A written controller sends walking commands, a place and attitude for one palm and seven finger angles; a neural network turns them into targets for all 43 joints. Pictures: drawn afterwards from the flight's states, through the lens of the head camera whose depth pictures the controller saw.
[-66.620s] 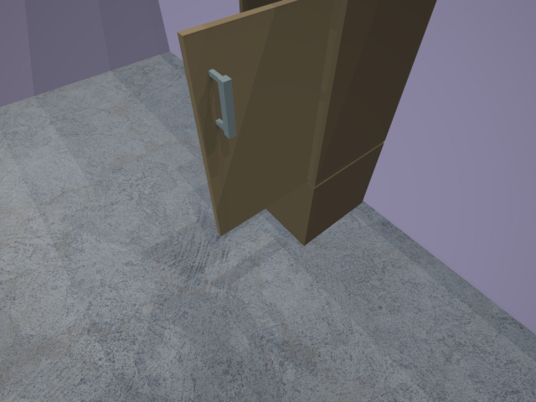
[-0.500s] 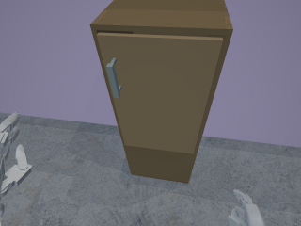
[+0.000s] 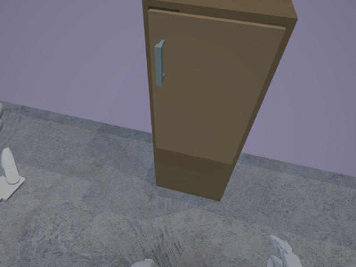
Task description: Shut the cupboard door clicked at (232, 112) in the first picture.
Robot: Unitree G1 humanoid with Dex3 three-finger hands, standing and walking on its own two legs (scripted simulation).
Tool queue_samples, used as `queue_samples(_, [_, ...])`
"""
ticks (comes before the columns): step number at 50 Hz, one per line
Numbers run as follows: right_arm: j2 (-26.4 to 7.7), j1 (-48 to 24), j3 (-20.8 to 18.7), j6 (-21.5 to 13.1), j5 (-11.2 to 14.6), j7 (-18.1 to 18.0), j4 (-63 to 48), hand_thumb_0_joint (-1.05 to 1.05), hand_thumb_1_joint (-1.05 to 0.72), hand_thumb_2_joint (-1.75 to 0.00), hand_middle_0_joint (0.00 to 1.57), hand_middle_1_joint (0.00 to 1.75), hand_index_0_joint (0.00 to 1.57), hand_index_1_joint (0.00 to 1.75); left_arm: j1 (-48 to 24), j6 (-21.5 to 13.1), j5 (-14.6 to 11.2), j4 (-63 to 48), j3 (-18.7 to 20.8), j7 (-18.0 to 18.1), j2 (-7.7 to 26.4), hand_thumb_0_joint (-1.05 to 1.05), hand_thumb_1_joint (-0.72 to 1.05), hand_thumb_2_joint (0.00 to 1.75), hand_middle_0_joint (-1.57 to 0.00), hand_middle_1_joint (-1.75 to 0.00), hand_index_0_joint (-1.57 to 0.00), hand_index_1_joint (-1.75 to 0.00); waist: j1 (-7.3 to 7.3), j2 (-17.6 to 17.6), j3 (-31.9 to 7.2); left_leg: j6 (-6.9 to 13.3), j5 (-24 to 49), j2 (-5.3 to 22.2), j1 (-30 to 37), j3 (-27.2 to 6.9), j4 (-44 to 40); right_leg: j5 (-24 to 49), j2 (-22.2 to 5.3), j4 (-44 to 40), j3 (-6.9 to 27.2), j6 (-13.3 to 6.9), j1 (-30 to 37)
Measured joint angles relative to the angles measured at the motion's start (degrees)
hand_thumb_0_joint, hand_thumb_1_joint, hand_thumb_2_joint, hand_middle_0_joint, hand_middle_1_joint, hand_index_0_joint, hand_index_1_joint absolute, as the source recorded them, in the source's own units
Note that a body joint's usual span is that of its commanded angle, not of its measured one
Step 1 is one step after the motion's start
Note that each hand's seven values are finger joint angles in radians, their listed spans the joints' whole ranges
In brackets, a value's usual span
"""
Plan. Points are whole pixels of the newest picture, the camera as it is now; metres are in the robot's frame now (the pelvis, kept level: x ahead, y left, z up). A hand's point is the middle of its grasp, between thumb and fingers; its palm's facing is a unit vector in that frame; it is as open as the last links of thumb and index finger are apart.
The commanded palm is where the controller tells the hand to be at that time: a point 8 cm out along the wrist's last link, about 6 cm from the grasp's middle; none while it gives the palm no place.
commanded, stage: step back with the hand held close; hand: left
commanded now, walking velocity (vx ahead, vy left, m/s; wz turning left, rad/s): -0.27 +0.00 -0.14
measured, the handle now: (161, 63) +0.65 +0.09 +0.13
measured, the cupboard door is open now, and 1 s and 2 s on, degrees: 0 0 0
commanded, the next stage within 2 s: stop stepping back and stand still in 0.24 s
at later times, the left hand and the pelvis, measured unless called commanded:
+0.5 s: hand out of the picture +0.08 +0.26 +0.19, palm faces +0.43 -0.79 -0.44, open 7.4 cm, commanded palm +0.03 +0.30 +0.20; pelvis -0.13 +0.01 -0.01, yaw -3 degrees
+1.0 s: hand out of the picture +0.02 +0.26 +0.19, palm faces +0.34 -0.80 -0.50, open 7.4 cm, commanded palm -0.03 +0.31 +0.20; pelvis -0.20 +0.02 +0.02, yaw -5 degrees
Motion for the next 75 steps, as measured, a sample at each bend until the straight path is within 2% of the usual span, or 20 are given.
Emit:
queue_samples(7, [-0.7,-0.5,-1.0,-0.9,-0.8,1.1,3.0,0.02,-0.90,-0.90,0.20,0.30,0.21,0.30,2.9,-2.3,-0.8,-3.2,0.7,1.8,-0.6,0.01,0.88,0.90,-0.21,-0.30,-0.21,-0.30,2.86,-0.5,-1.8,-3.2,-9.5,-0.6,-1.1,-0.1,4.0,2.5,-0.7,-0.5,1.4,0.3,-2.2])
queue_samples(10, [-0.9,-1.4,-0.9,-1.4,-0.6,0.2,3.2,0.02,-0.90,-0.90,0.20,0.30,0.21,0.30,-1.2,-2.4,-0.8,-1.5,-0.5,2.1,-0.8,0.01,0.88,0.90,-0.21,-0.30,-0.21,-0.30,2.38,-0.4,-1.5,-1.7,-2.6,-0.5,-1.1,0.1,0.9,-0.4,-0.8,0.8,1.4,0.9,-3.7])
queue_samples(13, [-0.2,-2.7,-1.3,-2.8,-0.8,-0.3,2.5,0.02,-0.90,-0.90,0.20,0.29,0.21,0.30,-5.5,-2.2,-0.5,1.2,-0.2,1.7,-0.1,0.01,0.88,0.90,-0.21,-0.30,-0.21,-0.30,0.64,1.6,0.1,0.8,4.7,2.2,-2.4,0.7,-1.2,-7.8,2.3,12.9,1.6,0.8,-6.3])
queue_samples(17, [2.2,-3.6,-1.4,-3.9,-0.5,1.4,2.6,0.02,-0.90,-0.90,0.20,0.29,0.21,0.30,-3.8,-2.3,-1.9,0.0,2.0,1.1,2.5,0.01,0.88,0.90,-0.21,-0.30,-0.21,-0.30,0.15,0.9,-0.8,0.6,11.3,5.0,-4.1,3.3,-4.6,-13.5,3.5,21.7,0.2,0.2,-3.5])
queue_samples(20, [3.2,-4.4,-0.8,-4.5,-0.3,2.3,2.2,0.02,-0.90,-0.90,0.20,0.30,0.21,0.30,0.7,-2.3,-3.2,-2.4,3.1,0.8,2.2,0.01,0.89,0.90,-0.21,-0.30,-0.21,-0.30,1.61,0.0,-2.5,0.1,12.8,6.0,-5.7,5.7,-6.8,-16.2,2.3,15.6,-2.0,-0.5,2.7])
queue_samples(23, [3.4,-5.2,-0.1,-5.8,-0.4,2.6,0.8,0.02,-0.90,-0.90,0.20,0.30,0.21,0.30,2.3,-2.0,-3.5,-4.6,3.0,0.5,2.1,0.01,0.89,0.90,-0.21,-0.30,-0.21,-0.30,2.96,-2.0,-2.8,-2.0,8.9,5.1,-8.6,8.1,-6.6,-17.2,0.6,0.2,-2.5,-2.3,10.5])
queue_samples(26, [2.1,-5.8,0.3,-5.5,-0.9,2.7,3.5,0.02,-0.90,-0.90,0.20,0.30,0.21,0.30,1.3,-2.0,-2.4,-5.1,-0.2,0.4,0.2,0.01,0.88,0.90,-0.21,-0.30,-0.21,-0.30,4.73,-1.0,-1.2,-5.0,-2.1,3.6,-10.1,4.0,5.2,-13.5,0.8,-0.6,-1.5,-2.8,10.4])
queue_samples(29, [2.3,-2.7,1.3,-4.2,-0.5,2.2,5.3,0.02,-0.90,-0.90,0.21,0.30,0.21,0.30,2.3,-1.6,-2.0,-5.2,-0.4,1.1,0.9,0.01,0.88,0.90,-0.22,-0.30,-0.21,-0.30,5.47,-3.8,-3.9,-4.7,-3.4,0.7,-4.8,2.0,10.2,-10.6,-1.1,-3.3,0.9,-2.0,11.7])
queue_samples(32, [0.8,0.0,1.3,-4.1,-0.2,1.4,4.7,0.02,-0.90,-0.90,0.21,0.30,0.21,0.30,1.2,-1.1,-1.8,-2.1,0.7,1.7,1.0,0.01,0.88,0.90,-0.22,-0.30,-0.21,-0.30,3.79,-3.1,-6.6,-3.4,1.3,0.3,5.2,1.3,0.1,-10.3,-1.2,-3.4,1.6,-1.2,11.9])
queue_samples(33, [0.0,0.3,0.8,-4.2,0.0,1.0,4.6,0.02,-0.90,-0.90,0.21,0.30,0.21,0.30,-0.2,-0.6,-1.8,-0.3,0.5,1.8,0.8,0.01,0.88,0.90,-0.21,-0.30,-0.21,-0.30,2.70,-1.9,-7.1,-2.9,-1.9,0.3,7.1,0.7,-3.0,-10.8,-1.0,-2.3,1.1,-0.8,11.2])
queue_samples(37, [-1.0,-1.1,-0.2,-2.7,0.7,0.3,5.2,0.02,-0.90,-0.90,0.20,0.30,0.21,0.30,-4.7,1.9,-2.1,7.9,-0.7,1.8,-0.2,0.01,0.88,0.90,-0.21,-0.30,-0.21,-0.30,0.23,-1.3,-5.7,-1.8,-0.3,-0.1,7.4,1.6,-3.4,-8.7,-1.6,-1.9,2.0,0.1,11.1])
queue_samples(43, [0.8,1.0,0.2,-2.8,0.1,0.3,3.3,0.02,-0.90,-0.90,0.20,0.29,0.20,0.30,3.6,3.4,-2.2,3.1,-2.1,0.4,-0.1,0.01,0.89,0.90,-0.21,-0.30,-0.21,-0.30,-3.04,-2.5,-5.1,-2.3,3.1,0.8,7.5,1.5,-8.2,-7.1,-0.8,-5.3,1.7,-0.9,10.3])
queue_samples(48, [1.8,2.9,0.2,-2.9,-0.8,0.0,3.1,0.02,-0.90,-0.90,0.20,0.29,0.20,0.30,7.3,1.9,-1.5,-2.9,-0.5,0.9,2.2,0.01,0.88,0.90,-0.21,-0.30,-0.21,-0.30,-2.24,-2.5,-3.7,-2.9,0.1,1.4,5.6,-0.1,-8.3,-7.2,-0.3,-6.5,-0.6,-2.6,9.3])
queue_samples(51, [1.1,3.0,-0.3,-2.4,-1.3,0.3,4.2,0.02,-0.90,-0.90,0.20,0.30,0.20,0.30,7.1,0.9,-1.4,-3.4,1.1,1.7,2.7,0.01,0.88,0.90,-0.22,-0.30,-0.21,-0.30,-0.45,-1.4,-3.5,-3.1,-6.0,1.5,3.1,-0.6,-1.8,-3.5,0.0,-6.0,-0.8,-3.2,8.7])
queue_samples(54, [-0.3,3.2,-0.9,-1.6,-1.1,0.6,6.6,0.02,-0.90,-0.90,0.20,0.30,0.21,0.30,5.3,-0.5,-1.1,-0.7,0.6,2.2,0.6,0.01,0.88,0.90,-0.22,-0.30,-0.21,-0.30,1.94,-0.7,-4.7,-3.4,-8.3,0.7,0.8,-0.7,9.7,-3.9,-0.6,-5.1,0.3,-2.7,9.1])
queue_samples(56, [-0.9,3.5,-1.1,-1.3,-1.0,0.5,7.4,0.02,-0.90,-0.90,0.20,0.30,0.21,0.30,3.2,-0.7,-0.8,2.3,-0.1,2.5,-1.3,0.01,0.88,0.90,-0.21,-0.30,-0.21,-0.30,2.82,-0.8,-5.8,-3.1,-8.6,0.8,1.7,-0.1,10.3,-4.6,-1.4,-4.9,0.9,-2.2,9.4])
queue_samples(62, [-2.0,1.8,-1.6,-2.4,-0.8,-0.6,6.9,0.02,-0.90,-0.90,0.20,0.29,0.21,0.30,-4.2,1.4,-0.3,8.6,-3.6,2.4,-4.6,0.01,0.89,0.90,-0.21,-0.30,-0.21,-0.30,1.63,-0.7,-4.6,-2.6,-1.8,1.8,8.4,1.0,-1.5,-8.6,-3.4,1.2,-0.8,0.2,8.5])
queue_samples(66, [1.4,-1.8,-0.5,-3.8,-0.9,-0.3,5.2,0.02,-0.90,-0.90,0.20,0.29,0.20,0.30,-2.7,1.9,-0.5,5.3,-2.1,1.8,-2.7,0.01,0.89,0.90,-0.21,-0.30,-0.21,-0.30,0.98,-3.6,-1.7,-2.8,-1.8,1.5,9.1,3.5,-2.0,-9.7,-3.2,5.4,1.0,-0.1,5.6])
queue_samples(69, [3.9,-2.2,1.0,-5.4,-1.1,0.6,3.3,0.02,-0.90,-0.90,0.20,0.29,0.20,0.30,-0.8,1.2,-0.7,0.8,-0.5,1.5,-0.1,0.01,0.89,0.90,-0.21,-0.30,-0.21,-0.30,0.56,-4.6,-0.5,-3.2,-0.8,1.8,9.5,3.7,-4.1,-6.3,-2.3,0.9,-0.7,-0.5,6.0])
queue_samples(75, [3.9,-2.2,2.0,-4.8,-0.6,2.4,2.8,0.02,-0.90,-0.90,0.21,0.30,0.21,0.30,3.4,-1.0,-1.7,-3.2,0.8,1.2,1.2,0.01,0.88,0.90,-0.21,-0.30,-0.21,-0.30,0.60,-1.0,-0.9,-4.1,-0.8,3.9,8.8,2.8,-5.5,-3.6,0.1,-6.4,-1.7,-2.0,7.9])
